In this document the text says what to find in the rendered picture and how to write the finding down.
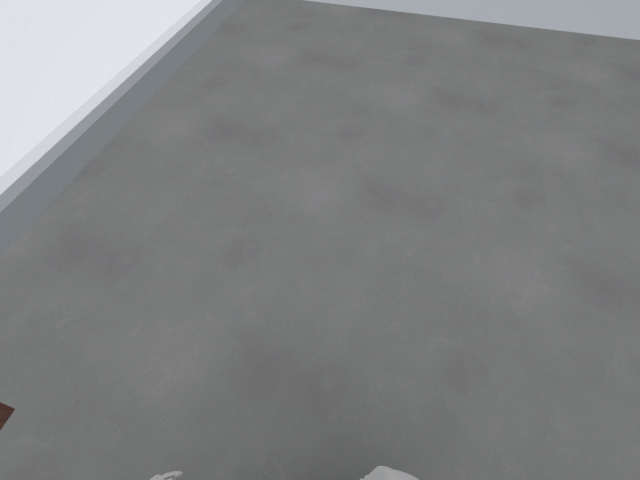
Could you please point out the right robot shin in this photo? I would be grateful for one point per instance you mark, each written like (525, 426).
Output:
(379, 467)

